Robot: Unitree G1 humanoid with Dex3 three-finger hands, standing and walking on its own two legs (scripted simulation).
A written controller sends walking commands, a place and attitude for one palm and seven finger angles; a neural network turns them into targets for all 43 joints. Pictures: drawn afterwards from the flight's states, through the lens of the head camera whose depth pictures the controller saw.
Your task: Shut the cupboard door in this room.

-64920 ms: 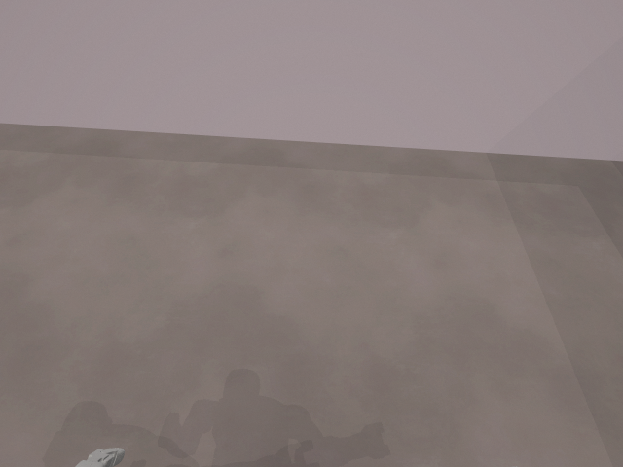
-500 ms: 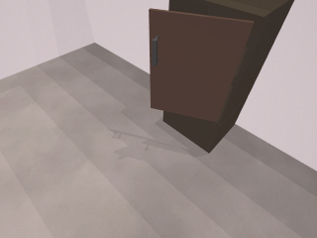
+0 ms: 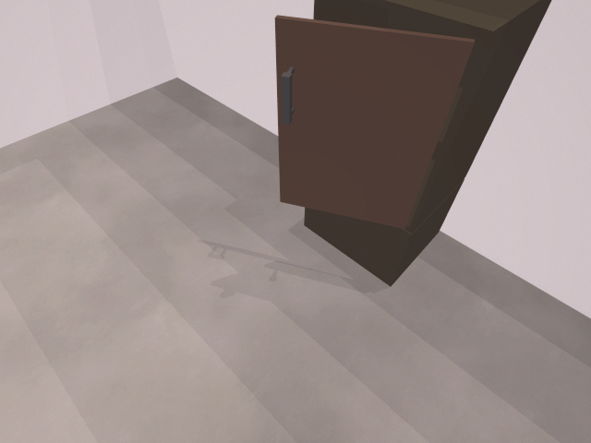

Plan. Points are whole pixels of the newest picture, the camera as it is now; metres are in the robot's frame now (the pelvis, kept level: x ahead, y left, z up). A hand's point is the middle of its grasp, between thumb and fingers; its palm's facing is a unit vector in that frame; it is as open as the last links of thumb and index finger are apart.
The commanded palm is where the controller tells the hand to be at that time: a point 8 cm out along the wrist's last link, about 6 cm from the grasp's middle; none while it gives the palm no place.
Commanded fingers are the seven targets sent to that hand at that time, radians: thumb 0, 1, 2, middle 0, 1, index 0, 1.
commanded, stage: walk to a spot facing it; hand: left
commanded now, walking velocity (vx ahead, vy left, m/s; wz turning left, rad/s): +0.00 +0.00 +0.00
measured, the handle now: (289, 95) +0.89 +0.06 +0.01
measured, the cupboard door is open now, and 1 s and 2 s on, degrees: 27 27 27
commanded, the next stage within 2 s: turn to face it in 0.22 s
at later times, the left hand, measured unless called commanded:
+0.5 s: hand out of the picture +0.00 +0.21 -0.20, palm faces +0.19 -0.96 -0.22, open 7.4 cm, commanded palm none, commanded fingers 0.00 0.90 0.90 -0.20 -0.30 -0.20 -0.30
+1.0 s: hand out of the picture +0.07 +0.21 -0.19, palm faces +0.00 -0.98 -0.21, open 7.4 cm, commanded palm none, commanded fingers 0.00 0.90 0.90 -0.20 -0.30 -0.20 -0.30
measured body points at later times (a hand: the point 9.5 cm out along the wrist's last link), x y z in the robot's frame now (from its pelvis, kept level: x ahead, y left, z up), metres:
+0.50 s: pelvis +0.01 +0.02 -0.02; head +0.04 +0.03 +0.42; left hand -0.01 +0.26 -0.18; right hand +0.09 -0.21 -0.18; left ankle +0.02 +0.12 -0.75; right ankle -0.03 -0.11 -0.73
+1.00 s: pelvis +0.01 +0.01 -0.01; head +0.05 +0.02 +0.43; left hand +0.07 +0.26 -0.17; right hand +0.07 -0.24 -0.15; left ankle +0.00 +0.14 -0.75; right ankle -0.01 -0.10 -0.71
